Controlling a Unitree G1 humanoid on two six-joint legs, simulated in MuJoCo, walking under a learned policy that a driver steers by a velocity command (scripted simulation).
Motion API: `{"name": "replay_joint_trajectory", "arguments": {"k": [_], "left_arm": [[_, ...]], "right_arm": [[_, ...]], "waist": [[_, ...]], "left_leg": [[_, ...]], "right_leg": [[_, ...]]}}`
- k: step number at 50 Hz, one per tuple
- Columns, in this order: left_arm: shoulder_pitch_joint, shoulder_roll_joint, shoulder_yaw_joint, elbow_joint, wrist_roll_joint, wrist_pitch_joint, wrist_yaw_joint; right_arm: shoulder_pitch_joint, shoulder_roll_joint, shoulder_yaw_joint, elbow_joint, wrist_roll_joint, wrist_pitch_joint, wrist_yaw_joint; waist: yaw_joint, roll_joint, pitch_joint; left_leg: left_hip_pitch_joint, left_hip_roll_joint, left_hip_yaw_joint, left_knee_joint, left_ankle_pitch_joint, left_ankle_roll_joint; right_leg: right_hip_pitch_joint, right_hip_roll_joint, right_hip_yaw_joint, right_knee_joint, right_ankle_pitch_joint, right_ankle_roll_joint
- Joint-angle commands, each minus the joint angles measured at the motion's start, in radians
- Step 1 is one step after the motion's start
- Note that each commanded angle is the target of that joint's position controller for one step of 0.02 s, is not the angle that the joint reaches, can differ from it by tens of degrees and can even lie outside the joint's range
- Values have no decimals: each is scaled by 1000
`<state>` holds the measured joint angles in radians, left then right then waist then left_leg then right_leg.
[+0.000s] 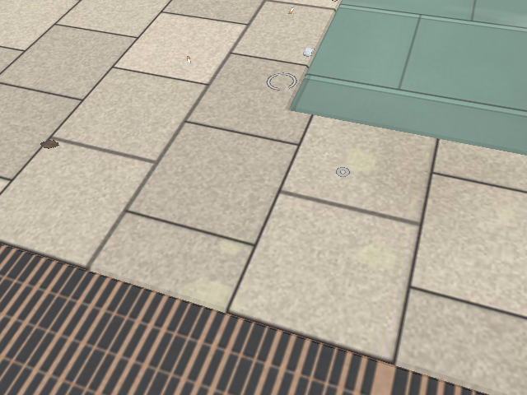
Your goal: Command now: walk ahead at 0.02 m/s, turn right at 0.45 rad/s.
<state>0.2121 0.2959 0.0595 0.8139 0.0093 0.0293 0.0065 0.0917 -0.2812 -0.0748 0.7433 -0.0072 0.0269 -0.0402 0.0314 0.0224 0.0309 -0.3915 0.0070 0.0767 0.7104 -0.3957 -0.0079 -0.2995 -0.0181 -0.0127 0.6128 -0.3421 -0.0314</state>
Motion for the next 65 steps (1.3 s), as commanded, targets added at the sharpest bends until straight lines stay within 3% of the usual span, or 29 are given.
{"name": "replay_joint_trajectory", "arguments": {"k": [1, 2, 4, 9, 15, 18, 19, 20, 21, 22, 24, 26, 29, 33, 37, 38, 39, 40, 41, 42, 46, 51, 56, 60, 61, 62, 63, 64, 65], "left_arm": [[39, 213, 51, -69, 23, -42, 6], [-15, 200, 53, -83, 3, -47, 9], [-45, 165, 43, -95, -24, -42, 22], [-5, 187, 58, -103, -26, -15, 40], [-57, 200, 66, -136, -29, 7, 29], [-102, 173, 57, -159, -41, 15, 37], [-67, 127, 44, -164, -26, 13, 37], [-16, 91, 36, -181, -25, 4, 32], [-3, 176, 60, -170, -15, -6, 30], [2, 226, 81, -151, -27, -4, 26], [9, 199, 82, -130, -26, 16, 31], [-25, 151, 68, -153, -32, 23, 23], [-90, 105, 45, -195, -30, 15, 19], [-86, 92, 28, -202, -20, 12, 7], [4, 97, 32, -159, -16, 15, -3], [22, 115, 32, -158, -13, 16, 1], [62, 171, 37, -162, -8, 19, 15], [82, 213, 47, -147, -1, 10, 7], [107, 216, 54, -144, -4, -10, -1], [96, 192, 46, -130, -2, -30, 0], [53, 127, 26, -125, -8, -72, 17], [74, 151, 39, -114, -16, -92, 11], [116, 179, 51, -83, -31, -93, -2], [109, 153, 41, -72, -30, -82, -4], [115, 107, 24, -73, -20, -82, -4], [137, 32, -1, -123, -9, -94, -2], [124, 65, 7, -140, -21, -111, 7], [108, 136, 26, -140, -46, -121, 3], [77, 144, 28, -141, -53, -125, -1]], "right_arm": [[-85, -95, -34, -101, 1, -15, -3], [-51, -95, -38, -77, 5, -11, -6], [-47, -103, -43, -68, -1, -11, -12], [-78, -62, -26, -73, 15, -28, -3], [-44, -98, -32, -59, 25, -43, 20], [46, -120, -45, -27, 19, -58, 30], [77, -180, -58, -28, 3, -56, 24], [51, -252, -69, -34, -20, -45, 21], [47, -205, -58, -48, -36, -50, 22], [2, -150, -40, -61, -30, -54, 19], [-56, -113, -28, -68, -3, -51, 11], [-30, -120, -25, -55, -2, -44, 0], [43, -144, -30, -31, -5, -33, -8], [24, -189, -39, -24, 8, -25, 11], [24, -173, -23, 6, 36, -22, 23], [76, -128, -6, 29, 27, -30, 30], [88, -44, 25, 18, -24, -41, 44], [36, -71, 17, -15, -8, -45, 38], [-24, -158, -6, -27, 13, -46, 33], [-35, -181, -22, -27, 29, -49, 36], [6, -136, -25, 19, 25, -76, 46], [-43, -82, -1, 20, 20, -101, 62], [-80, -106, 10, 2, 30, -107, 77], [87, -144, -6, 56, 34, -116, 75], [218, -190, -27, 91, 36, -119, 66], [320, -308, -52, 103, 18, -119, 59], [367, -286, -44, 110, 17, -124, 72], [291, -224, -22, 97, 19, -130, 74], [233, -182, -10, 80, 15, -130, 74]], "waist": [[15, -193, -89], [-13, -138, -89], [-26, -130, -106], [-2, -151, -134], [-3, -206, -117], [-54, -182, -121], [-38, -50, -160], [17, 225, -125], [-7, 201, -129], [6, 126, -102], [13, 100, -60], [-11, 119, -43], [-59, 134, -78], [-63, 158, -104], [-11, 131, -93], [-11, 69, -123], [-33, -162, -182], [3, -284, -148], [58, -218, -84], [44, -210, -26], [1, -174, 40], [16, -148, 14], [27, -144, 44], [-70, -116, 1], [-127, -59, -73], [-134, 202, -168], [-149, 271, -210], [-125, 177, -121], [-102, 135, -56]], "left_leg": [[-267, -41, -140, 404, -196, -26], [-280, -28, -147, 409, -129, -30], [-257, -18, -153, 387, -46, -48], [-181, -40, -145, 138, 40, -79], [2, -66, -148, -90, 49, -67], [200, -32, -145, -371, 287, -26], [336, 138, -285, -385, 384, 35], [384, 334, -530, -394, 625, 194], [330, 430, -598, -403, 642, 301], [293, 375, -496, -397, 592, 285], [271, 266, -335, -392, 477, 211], [263, 230, -246, -404, 515, 215], [350, 247, -227, -398, 565, 245], [306, 259, -186, -380, 611, 245], [235, 231, -161, -291, 531, 179], [148, 197, -127, -257, 358, 105], [-7, 105, -29, -57, 22, 7], [-133, 22, -20, 44, -221, -24], [-216, 37, -60, 210, -229, -31], [-279, 59, -90, 282, -164, -14], [-313, 85, -101, 264, 89, 8], [-201, 67, -74, 5, 242, -17], [-104, 55, -68, -120, 236, 3], [158, 16, -30, -199, 219, 56], [338, 54, -89, -228, 190, 88], [580, 291, -478, -341, 18, 207], [626, 372, -807, -497, -213, 292], [561, 371, -736, -508, -284, 269], [484, 332, -619, -505, -216, 236]], "right_leg": [[208, -315, 442, -281, 614, -275], [220, -264, 376, -258, 608, -221], [228, -229, 334, -242, 656, -187], [272, -181, 330, -214, 633, -179], [175, -161, 442, -201, 552, -177], [99, -87, 454, -133, 377, -99], [-16, -19, 381, 10, 147, -47], [-236, 153, 202, 189, -267, 17], [-276, 88, 185, 431, -341, 62], [-276, 60, 184, 533, -271, 75], [-300, 37, 156, 589, -149, 106], [-305, 30, 108, 570, -84, 128], [-285, 14, 85, 406, -81, 139], [-100, 5, 21, 169, -84, 118], [133, 40, -26, -225, 176, 49], [276, -4, 42, -286, 268, 19], [433, -217, 300, -282, 456, -41], [330, -341, 453, -330, 184, -217], [300, -331, 518, -411, -109, -265], [278, -301, 499, -444, -281, -233], [255, -219, 364, -499, -161, -164], [217, -194, 237, -501, 13, -164], [161, -233, 231, -474, -8, -174], [101, -203, 186, -320, 96, -124], [34, -136, 116, -110, 188, -85], [-239, 6, -6, 284, 26, 0], [-408, 70, 88, 509, -235, 22], [-491, 1, 135, 605, -174, 3], [-503, -46, 110, 604, -86, -16]]}}
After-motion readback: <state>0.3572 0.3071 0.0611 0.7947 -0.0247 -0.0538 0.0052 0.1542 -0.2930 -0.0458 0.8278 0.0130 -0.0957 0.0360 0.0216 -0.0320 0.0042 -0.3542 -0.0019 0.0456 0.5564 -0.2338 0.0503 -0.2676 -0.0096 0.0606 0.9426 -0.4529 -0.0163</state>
